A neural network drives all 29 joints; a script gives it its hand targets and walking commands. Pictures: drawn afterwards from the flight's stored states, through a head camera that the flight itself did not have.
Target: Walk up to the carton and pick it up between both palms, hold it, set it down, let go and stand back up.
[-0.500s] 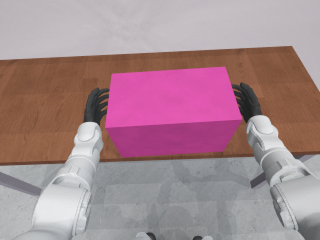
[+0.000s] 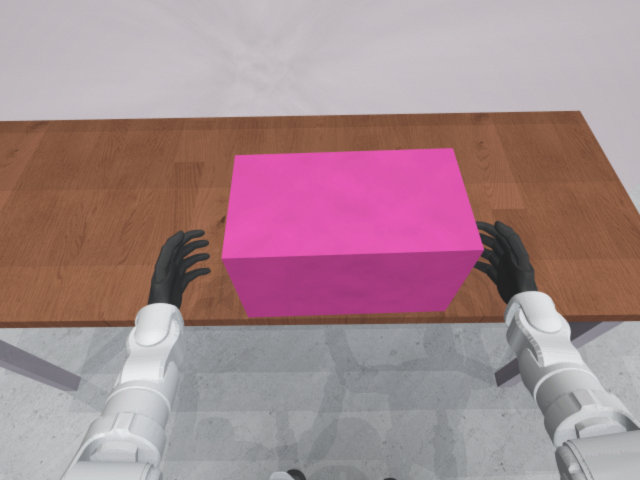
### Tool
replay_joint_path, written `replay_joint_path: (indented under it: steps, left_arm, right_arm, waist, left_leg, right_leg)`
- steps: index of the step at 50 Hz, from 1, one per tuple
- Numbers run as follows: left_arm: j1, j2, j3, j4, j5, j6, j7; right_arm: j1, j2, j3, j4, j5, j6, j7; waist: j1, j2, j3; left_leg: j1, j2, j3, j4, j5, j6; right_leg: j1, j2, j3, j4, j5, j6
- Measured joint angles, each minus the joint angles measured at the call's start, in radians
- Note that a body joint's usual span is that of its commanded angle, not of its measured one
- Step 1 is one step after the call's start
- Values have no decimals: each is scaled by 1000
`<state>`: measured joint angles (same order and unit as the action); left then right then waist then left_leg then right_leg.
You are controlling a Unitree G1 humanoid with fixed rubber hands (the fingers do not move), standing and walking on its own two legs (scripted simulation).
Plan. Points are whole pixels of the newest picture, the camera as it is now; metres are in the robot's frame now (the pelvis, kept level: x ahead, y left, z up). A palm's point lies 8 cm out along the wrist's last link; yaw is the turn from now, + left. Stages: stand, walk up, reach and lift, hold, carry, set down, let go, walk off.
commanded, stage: set down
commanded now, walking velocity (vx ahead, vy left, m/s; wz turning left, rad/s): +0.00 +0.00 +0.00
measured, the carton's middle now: (345, 237) +0.46 +0.00 -0.03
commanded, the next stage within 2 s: let go in 1.82 s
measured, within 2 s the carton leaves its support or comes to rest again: neither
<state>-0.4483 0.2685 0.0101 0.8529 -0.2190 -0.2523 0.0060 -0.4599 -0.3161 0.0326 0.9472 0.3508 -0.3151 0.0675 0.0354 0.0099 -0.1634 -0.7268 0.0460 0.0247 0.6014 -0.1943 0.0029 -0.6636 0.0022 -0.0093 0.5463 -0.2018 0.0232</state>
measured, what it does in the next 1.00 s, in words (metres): shifts its weight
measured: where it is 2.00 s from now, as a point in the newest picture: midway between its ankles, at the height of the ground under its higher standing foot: outside the picture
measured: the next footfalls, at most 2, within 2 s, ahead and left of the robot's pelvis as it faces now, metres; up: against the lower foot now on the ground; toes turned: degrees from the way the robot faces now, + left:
none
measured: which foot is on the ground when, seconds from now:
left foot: down 0.00-1.00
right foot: down 0.00-1.00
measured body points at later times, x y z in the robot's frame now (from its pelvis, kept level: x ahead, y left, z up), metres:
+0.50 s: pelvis +0.02 -0.02 +0.01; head +0.05 -0.01 +0.46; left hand +0.29 +0.25 -0.01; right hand +0.30 -0.25 -0.01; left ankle +0.04 +0.11 -0.72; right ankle +0.02 -0.14 -0.72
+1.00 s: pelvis +0.06 -0.02 +0.02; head +0.06 -0.01 +0.47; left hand +0.22 +0.24 -0.05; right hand +0.27 -0.25 -0.04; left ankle +0.04 +0.11 -0.72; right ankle +0.02 -0.14 -0.72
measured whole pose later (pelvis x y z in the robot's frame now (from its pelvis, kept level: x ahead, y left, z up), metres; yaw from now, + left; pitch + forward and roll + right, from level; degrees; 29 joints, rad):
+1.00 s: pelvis +0.06 -0.02 +0.02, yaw +2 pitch -6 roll +1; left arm 0.23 0.31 -0.04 0.46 -0.15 -0.02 0.03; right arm 0.08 -0.27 0.05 0.77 0.22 -0.28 0.04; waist 0.02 -0.03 0.11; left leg -0.07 0.02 0.01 0.44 -0.27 -0.03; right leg -0.03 -0.01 -0.01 0.46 -0.32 0.00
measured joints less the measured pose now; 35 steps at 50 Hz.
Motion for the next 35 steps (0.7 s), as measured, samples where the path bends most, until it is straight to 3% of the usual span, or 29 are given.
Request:
replay_joint_path:
  steps: [9, 17, 23, 29, 35]
  left_arm:
    - [185, 14, 4, -127, 5, -11, -11]
    - [264, 53, -12, -108, -29, -31, -30]
    - [326, 50, 3, -126, -11, -34, -49]
    - [425, 46, 9, -186, 31, 12, -49]
    - [615, 24, 10, -337, 80, 110, -37]
  right_arm:
    - [165, 4, -12, -113, 16, -15, 10]
    - [249, 13, 11, -135, 30, -12, 10]
    - [307, 27, 33, -134, 31, -40, -3]
    - [388, 22, 42, -125, 15, -61, -10]
    - [523, 11, 52, -154, -29, -71, -21]
  waist:
    - [-10, -9, 31]
    - [-24, -30, 67]
    - [-24, -39, 119]
    - [-14, -37, 189]
    - [-5, -26, 270]
  left_leg:
    - [107, -7, -3, -31, -4, -7]
    - [232, -16, -7, -58, -15, -16]
    - [323, -17, -7, -76, -25, -21]
    - [409, -19, -5, -99, -33, -23]
    - [517, -17, -9, -134, -43, -24]
  right_leg:
    - [98, -5, 0, -9, -17, -6]
    - [207, -12, -1, 3, -50, -15]
    - [292, -12, 1, -4, -66, -19]
    - [376, -13, 5, -26, -75, -19]
    - [495, -8, 2, -83, -74, -19]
